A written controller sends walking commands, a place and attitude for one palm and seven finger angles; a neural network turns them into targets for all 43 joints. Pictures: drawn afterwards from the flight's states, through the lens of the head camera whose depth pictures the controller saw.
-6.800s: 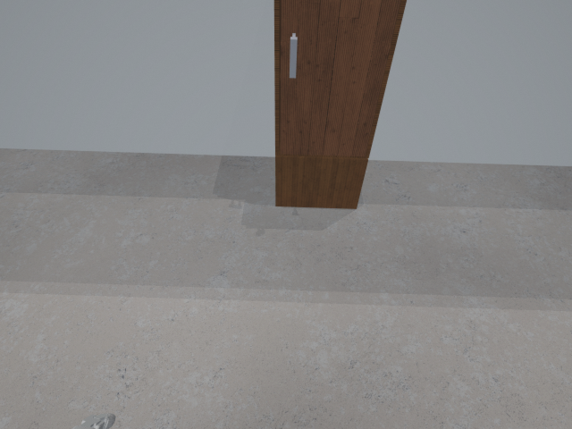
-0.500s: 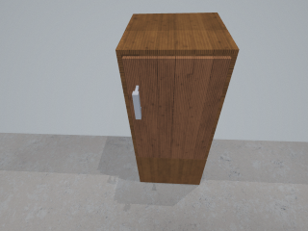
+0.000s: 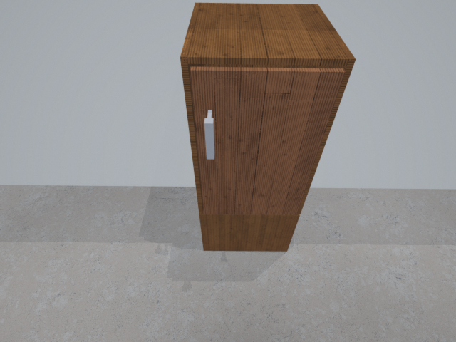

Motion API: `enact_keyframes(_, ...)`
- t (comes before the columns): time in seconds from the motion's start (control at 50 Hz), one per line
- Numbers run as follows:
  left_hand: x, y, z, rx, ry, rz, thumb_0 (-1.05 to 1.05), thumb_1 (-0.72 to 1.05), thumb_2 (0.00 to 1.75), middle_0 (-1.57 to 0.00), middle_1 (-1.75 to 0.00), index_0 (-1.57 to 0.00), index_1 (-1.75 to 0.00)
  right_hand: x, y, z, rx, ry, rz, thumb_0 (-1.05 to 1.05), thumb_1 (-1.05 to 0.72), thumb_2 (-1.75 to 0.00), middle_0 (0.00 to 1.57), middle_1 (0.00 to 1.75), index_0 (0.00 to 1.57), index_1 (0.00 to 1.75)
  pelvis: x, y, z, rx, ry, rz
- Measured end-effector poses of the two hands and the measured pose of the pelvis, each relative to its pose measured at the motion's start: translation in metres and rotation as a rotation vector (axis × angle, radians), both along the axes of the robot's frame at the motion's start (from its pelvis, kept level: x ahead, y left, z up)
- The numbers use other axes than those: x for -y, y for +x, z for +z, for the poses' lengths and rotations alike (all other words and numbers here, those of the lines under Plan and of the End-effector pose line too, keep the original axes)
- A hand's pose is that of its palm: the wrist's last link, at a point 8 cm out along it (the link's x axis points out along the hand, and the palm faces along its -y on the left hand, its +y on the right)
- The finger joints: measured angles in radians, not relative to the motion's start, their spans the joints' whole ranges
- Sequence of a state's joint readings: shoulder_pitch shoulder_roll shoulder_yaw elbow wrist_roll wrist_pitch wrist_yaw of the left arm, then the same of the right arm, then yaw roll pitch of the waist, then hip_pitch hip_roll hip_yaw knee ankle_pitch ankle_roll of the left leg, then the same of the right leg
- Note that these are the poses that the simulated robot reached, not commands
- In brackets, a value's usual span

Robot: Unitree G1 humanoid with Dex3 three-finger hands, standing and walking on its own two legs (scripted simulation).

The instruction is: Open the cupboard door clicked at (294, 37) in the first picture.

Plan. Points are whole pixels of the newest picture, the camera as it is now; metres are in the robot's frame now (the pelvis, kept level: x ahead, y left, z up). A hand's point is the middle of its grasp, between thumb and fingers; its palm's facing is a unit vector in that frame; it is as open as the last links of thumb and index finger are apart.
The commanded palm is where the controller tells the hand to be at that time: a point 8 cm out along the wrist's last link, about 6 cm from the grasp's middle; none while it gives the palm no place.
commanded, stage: come to a stop and stand still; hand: left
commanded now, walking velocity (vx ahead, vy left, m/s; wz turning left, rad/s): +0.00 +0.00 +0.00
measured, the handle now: (210, 134) +0.62 +0.08 +0.00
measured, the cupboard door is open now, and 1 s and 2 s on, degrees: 0 0 0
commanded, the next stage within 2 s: look again from close up in 1.06 s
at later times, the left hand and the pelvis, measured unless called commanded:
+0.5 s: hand out of the picture +0.01 +0.16 -0.17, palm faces +0.03 -0.99 -0.17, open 7.4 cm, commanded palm none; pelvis +0.03 +0.00 +0.00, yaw +1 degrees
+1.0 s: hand out of the picture +0.07 +0.15 -0.17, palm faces +0.02 -0.98 -0.19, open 7.3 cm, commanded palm none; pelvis +0.07 -0.02 +0.00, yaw +1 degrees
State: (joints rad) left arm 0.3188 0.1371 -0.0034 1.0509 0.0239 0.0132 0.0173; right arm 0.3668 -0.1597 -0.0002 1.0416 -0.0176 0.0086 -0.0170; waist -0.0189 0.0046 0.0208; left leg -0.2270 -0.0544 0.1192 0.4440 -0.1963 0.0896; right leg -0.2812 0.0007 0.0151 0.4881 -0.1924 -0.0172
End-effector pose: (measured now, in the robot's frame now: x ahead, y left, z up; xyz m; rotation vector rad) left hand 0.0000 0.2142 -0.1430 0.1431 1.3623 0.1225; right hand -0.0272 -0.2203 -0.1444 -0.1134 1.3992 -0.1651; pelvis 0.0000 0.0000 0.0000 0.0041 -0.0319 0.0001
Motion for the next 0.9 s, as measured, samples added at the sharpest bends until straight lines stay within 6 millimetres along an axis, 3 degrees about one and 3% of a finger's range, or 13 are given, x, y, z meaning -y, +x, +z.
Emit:
enact_keyframes(0.14,-0.012,0.006,0.003,0.028,0.017,0.009,0.02,0.92,0.9,-0.2,-0.3,-0.2,-0.3,-0.004,0.0,-0.001,-0.015,-0.004,0.01,0.01,-0.9,-0.9,0.2,0.3,0.2,0.3,-0.007,0.0,0.001,-0.001,-0.002,0.009)
enact_keyframes(0.36,-0.005,0.005,0.003,-0.009,0.01,0.023,0.01,0.91,0.9,-0.2,-0.3,-0.2,-0.3,-0.007,0.048,-0.002,0.07,0.009,0.04,0.01,-0.9,-0.9,0.2,0.3,0.2,0.3,-0.006,0.014,0.002,-0.013,0.003,0.01)
enact_keyframes(0.5,0.007,0.009,0.003,-0.044,-0.008,0.032,0.01,0.92,0.9,-0.2,-0.3,-0.2,-0.3,0.002,0.069,0.001,0.072,-0.002,0.052,0.01,-0.91,-0.9,0.2,0.3,0.2,0.3,0.0,0.029,0.003,-0.028,0.003,0.011)
enact_keyframes(0.66,0.018,0.026,0.0,-0.064,-0.019,0.022,0.02,0.92,0.9,-0.2,-0.3,-0.2,-0.3,0.01,0.082,0.004,0.055,-0.015,0.045,0.01,-0.91,-0.9,0.2,0.3,0.2,0.3,0.01,0.046,0.004,-0.03,0.002,0.007)
enact_keyframes(0.9,0.018,0.059,0.002,-0.032,0.011,0.017,0.02,0.93,0.9,-0.2,-0.3,-0.2,-0.3,0.014,0.088,0.001,0.012,0.0,0.038,0.01,-0.91,-0.9,0.2,0.3,0.2,0.3,0.02,0.067,0.004,-0.027,0.001,0.011)
